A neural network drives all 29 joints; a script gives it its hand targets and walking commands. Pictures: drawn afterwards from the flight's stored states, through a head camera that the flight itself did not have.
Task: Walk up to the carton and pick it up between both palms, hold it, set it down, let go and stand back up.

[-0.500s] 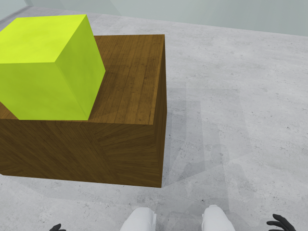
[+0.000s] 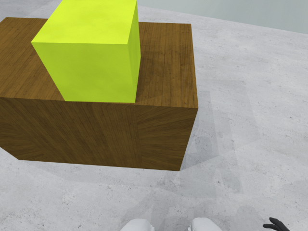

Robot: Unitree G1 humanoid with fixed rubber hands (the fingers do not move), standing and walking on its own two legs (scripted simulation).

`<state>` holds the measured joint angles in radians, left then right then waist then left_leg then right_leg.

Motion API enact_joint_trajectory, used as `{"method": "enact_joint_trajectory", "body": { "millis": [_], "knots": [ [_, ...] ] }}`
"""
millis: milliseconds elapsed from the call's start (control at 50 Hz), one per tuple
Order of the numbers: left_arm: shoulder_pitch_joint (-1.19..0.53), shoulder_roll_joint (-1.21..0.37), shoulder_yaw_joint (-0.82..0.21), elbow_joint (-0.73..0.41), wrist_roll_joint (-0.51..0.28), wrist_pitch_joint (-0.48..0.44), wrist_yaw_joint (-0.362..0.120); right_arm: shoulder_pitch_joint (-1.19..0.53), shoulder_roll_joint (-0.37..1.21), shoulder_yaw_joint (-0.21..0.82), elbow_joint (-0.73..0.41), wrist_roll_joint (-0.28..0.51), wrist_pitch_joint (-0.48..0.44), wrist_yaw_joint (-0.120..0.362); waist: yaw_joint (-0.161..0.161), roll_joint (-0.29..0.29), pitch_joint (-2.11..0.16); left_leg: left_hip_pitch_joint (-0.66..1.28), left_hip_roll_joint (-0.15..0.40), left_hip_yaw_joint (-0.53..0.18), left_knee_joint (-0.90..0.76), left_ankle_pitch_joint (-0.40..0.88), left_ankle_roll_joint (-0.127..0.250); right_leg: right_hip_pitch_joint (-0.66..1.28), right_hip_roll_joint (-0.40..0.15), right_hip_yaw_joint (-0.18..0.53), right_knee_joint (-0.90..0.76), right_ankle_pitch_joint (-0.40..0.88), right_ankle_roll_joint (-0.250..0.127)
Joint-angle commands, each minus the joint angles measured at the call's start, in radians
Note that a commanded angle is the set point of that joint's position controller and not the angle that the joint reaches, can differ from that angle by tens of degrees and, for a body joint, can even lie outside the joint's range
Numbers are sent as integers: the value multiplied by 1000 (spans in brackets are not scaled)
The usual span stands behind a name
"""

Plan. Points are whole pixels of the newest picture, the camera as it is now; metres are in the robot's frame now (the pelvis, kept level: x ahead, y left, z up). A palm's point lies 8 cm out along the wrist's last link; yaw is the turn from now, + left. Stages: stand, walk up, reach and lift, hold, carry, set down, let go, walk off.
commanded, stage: walk up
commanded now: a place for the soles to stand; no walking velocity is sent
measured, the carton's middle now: (100, 51) +0.68 +0.22 +0.05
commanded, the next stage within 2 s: none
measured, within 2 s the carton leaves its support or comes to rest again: neither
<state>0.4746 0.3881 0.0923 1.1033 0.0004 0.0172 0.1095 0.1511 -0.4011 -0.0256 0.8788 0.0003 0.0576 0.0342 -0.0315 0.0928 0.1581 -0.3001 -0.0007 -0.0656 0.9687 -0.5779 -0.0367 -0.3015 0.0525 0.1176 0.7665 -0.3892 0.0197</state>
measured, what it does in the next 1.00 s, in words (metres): steps on the spot: right foot, then left foot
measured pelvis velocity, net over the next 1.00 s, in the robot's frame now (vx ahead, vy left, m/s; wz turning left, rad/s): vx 0.01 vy -0.04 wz -0.10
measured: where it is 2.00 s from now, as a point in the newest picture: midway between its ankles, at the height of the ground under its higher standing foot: outside the picture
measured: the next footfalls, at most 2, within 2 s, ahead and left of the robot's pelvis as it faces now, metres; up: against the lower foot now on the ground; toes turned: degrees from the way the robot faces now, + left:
right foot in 0.32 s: +0.08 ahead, -0.08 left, +0.00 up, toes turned +10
left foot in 0.44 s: +0.04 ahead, +0.22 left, +0.00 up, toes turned -1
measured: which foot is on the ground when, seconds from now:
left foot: down 0.00-0.30, up 0.32-0.42, down 0.44-0.84, up 0.86-1.00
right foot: up 0.00-0.30, down 0.32-0.48, up 0.50-0.78, down 0.80-1.00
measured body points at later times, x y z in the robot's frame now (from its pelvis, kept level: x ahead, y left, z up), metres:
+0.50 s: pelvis -0.03 +0.08 -0.03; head +0.00 +0.15 +0.41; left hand +0.05 +0.40 -0.19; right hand -0.01 -0.24 -0.10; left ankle +0.00 +0.22 -0.70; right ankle +0.04 -0.08 -0.68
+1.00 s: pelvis +0.01 -0.04 -0.01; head +0.05 -0.04 +0.43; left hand +0.08 +0.27 -0.14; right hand +0.06 -0.36 -0.13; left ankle +0.01 +0.12 -0.64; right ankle +0.04 -0.17 -0.70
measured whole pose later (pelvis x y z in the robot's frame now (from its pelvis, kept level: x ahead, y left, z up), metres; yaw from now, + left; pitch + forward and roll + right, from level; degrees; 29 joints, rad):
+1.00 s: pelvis +0.01 -0.04 -0.01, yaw -6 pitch -4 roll +0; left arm 0.31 0.37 0.13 0.88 0.00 0.01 -0.02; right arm 0.16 -0.35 -0.03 0.95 0.00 -0.03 -0.08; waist -0.02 -0.04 0.16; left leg -0.48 0.03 -0.09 1.27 -0.60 -0.03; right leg -0.45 0.08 0.14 0.96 -0.44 0.02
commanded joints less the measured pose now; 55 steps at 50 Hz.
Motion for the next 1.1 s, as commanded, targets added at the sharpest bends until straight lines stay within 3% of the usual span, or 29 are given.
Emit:
{"method": "enact_joint_trajectory", "body": {
  "millis": [0,20,60,80,140,200,240,260,280,300,320,360,380,420,460,480,500,600,700,740,780,800,820,840,860,940,980,1040,1080],
  "knots": [
    [-131,164,27,-187,51,-34,-47,270,-280,-143,99,9,-100,-60,-52,-35,27,269,280,-603,-687,337,-144,-485,145,249,566,-171,-39],
    [-2,156,34,-175,41,-21,-65,207,-332,-137,51,13,-107,-84,42,-68,-127,373,308,-489,-584,679,-138,-424,117,213,541,-161,-54],
    [-24,186,36,-138,42,17,-65,38,-352,-136,-10,40,-115,-103,73,-78,-89,207,413,-651,-704,479,-90,-387,66,254,639,-82,-50],
    [-46,231,50,-138,40,23,-74,-15,-319,-142,4,18,-128,-113,93,-125,51,145,360,-560,-694,480,-108,-400,38,242,653,7,-50],
    [-8,177,44,-145,39,43,-100,116,-247,-136,48,38,-140,-128,86,167,212,-31,63,-84,-714,1087,-585,-180,129,142,444,-29,-68],
    [46,207,59,-153,53,52,-107,95,-225,-140,11,25,-115,-138,100,387,83,114,-43,33,-672,1460,-594,-4,156,-69,249,-194,-39],
    [303,253,92,-117,50,58,-87,-221,-259,-149,-83,5,-97,-145,330,295,-39,40,-81,102,-330,1869,-623,306,58,-212,-288,-181,-98],
    [429,262,122,-88,38,47,-71,-306,-210,-146,-115,29,-97,-155,461,-20,-98,67,-168,124,333,1630,-453,332,-76,-231,-568,63,-200],
    [211,219,115,-120,47,43,-66,-151,-143,-109,-78,64,-107,-166,383,-633,-198,-219,-156,49,861,500,-202,493,-173,60,-470,564,-330],
    [-140,170,80,-261,48,42,-69,101,-106,-87,-65,31,-115,-167,83,-518,-150,-187,-39,-141,692,-151,-9,179,-217,292,-332,478,-314],
    [-491,139,62,-394,88,53,-90,356,-165,-94,31,17,-108,-162,-107,-267,-100,203,104,-336,510,-232,144,-386,-255,265,-211,267,-274],
    [-768,219,68,-517,118,26,-97,691,-244,-132,113,35,-108,-152,-357,-193,-84,611,225,-455,12,-234,223,-816,-208,162,-81,142,-158],
    [-773,203,56,-510,112,28,-99,645,-226,-123,117,5,-101,-151,-351,-57,58,478,247,-464,-382,-127,215,-762,-47,153,131,-19,-80],
    [-330,139,33,-416,89,46,-105,315,-251,-130,55,-25,-122,-155,-29,171,28,205,288,-465,-581,283,-18,-548,102,205,494,-134,-72],
    [-127,153,52,-346,77,49,-122,151,-306,-158,22,-32,-130,-160,126,21,-88,126,277,-379,-507,251,134,-416,38,157,509,-112,-101],
    [-145,193,68,-340,92,66,-129,23,-447,-158,-17,-24,-133,-154,77,232,-76,-159,492,-587,-781,-190,269,-375,47,132,700,-231,-70],
    [-150,258,93,-309,92,76,-135,-92,-430,-157,-40,-42,-140,-154,121,215,54,-217,529,-684,-818,-317,314,-384,10,169,769,-175,-64],
    [-315,280,111,-313,75,67,-150,136,-341,-168,1,-49,-150,-161,8,41,154,-77,345,-456,-527,56,238,-445,-55,118,582,-58,-41],
    [-341,201,90,-342,44,33,-159,151,-338,-154,-6,-59,-159,-133,-22,262,116,-50,291,-304,-522,193,243,-402,-71,-51,341,-172,-52],
    [-224,207,89,-315,30,19,-157,78,-374,-162,-15,-60,-150,-124,47,407,19,-47,340,-279,-489,231,262,-264,-94,-85,249,-173,-62],
    [21,219,98,-194,19,4,-147,-74,-322,-133,-33,-48,-129,-107,174,231,-79,-338,255,-64,-250,204,194,174,-44,-170,7,0,-66],
    [140,289,130,-140,23,-11,-137,-23,-214,-98,-16,-48,-116,-108,243,-95,-97,-464,131,44,230,277,132,259,-23,33,-99,-124,-62],
    [166,343,147,-157,16,-19,-113,-29,-125,-73,-48,-25,-110,-119,265,-386,-144,-521,5,37,530,-33,76,164,-187,399,-265,-59,-126],
    [-17,400,140,-208,7,-21,-111,-31,-173,-83,-62,-14,-105,-132,187,-424,-129,-560,-10,-26,549,-96,79,95,-279,848,-497,-172,-243],
    [-75,386,130,-261,1,-27,-104,-102,-243,-101,-69,-31,-104,-125,173,-238,-10,-551,53,-40,512,-62,74,-2,-291,906,-512,-222,-263],
    [-154,285,100,-282,2,-47,-77,63,-213,-88,-28,-15,-118,-113,67,-167,-84,-388,90,-11,263,2,74,103,-208,506,-221,457,-195],
    [-158,276,99,-292,-2,-64,-72,164,-200,-83,9,-15,-113,-116,27,-238,-168,-377,69,-44,217,-8,78,189,-215,525,-209,477,-171],
    [-107,231,79,-279,-4,-79,-57,23,-180,-61,9,-17,-101,-106,64,-120,-202,-297,58,-56,54,-26,79,143,-264,518,-180,442,-252],
    [-145,206,65,-285,8,-82,-52,-36,-160,-55,0,-15,-108,-98,75,-232,-207,-261,71,-26,-34,-27,74,138,-234,428,-138,602,-272]
  ]
}}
